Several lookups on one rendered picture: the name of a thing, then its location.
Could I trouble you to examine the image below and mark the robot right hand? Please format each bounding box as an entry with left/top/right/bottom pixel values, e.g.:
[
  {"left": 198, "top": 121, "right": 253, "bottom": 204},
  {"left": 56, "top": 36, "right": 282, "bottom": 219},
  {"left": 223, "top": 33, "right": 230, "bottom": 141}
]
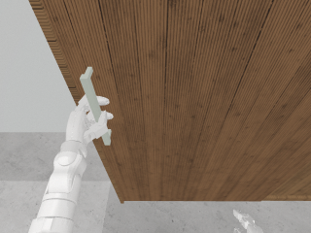
[{"left": 233, "top": 209, "right": 263, "bottom": 233}]

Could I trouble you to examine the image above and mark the handle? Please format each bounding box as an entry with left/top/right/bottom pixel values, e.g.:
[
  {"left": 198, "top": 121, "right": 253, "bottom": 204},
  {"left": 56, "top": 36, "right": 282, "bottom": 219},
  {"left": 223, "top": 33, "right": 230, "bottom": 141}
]
[{"left": 80, "top": 67, "right": 112, "bottom": 146}]

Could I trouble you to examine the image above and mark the wardrobe door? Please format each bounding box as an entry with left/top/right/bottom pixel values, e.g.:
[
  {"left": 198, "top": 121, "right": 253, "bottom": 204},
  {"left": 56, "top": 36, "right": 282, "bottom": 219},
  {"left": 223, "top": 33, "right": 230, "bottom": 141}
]
[
  {"left": 268, "top": 161, "right": 311, "bottom": 196},
  {"left": 41, "top": 0, "right": 311, "bottom": 202}
]

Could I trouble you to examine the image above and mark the left robot forearm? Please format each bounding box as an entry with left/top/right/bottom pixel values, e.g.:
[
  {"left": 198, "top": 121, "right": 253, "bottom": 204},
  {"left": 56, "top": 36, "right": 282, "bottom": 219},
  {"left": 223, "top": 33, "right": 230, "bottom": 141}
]
[{"left": 28, "top": 140, "right": 87, "bottom": 233}]

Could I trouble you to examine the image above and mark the robot left hand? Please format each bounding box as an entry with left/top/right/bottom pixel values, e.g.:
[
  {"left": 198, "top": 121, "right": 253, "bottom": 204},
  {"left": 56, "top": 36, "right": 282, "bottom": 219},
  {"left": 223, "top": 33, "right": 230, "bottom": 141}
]
[{"left": 65, "top": 95, "right": 114, "bottom": 147}]

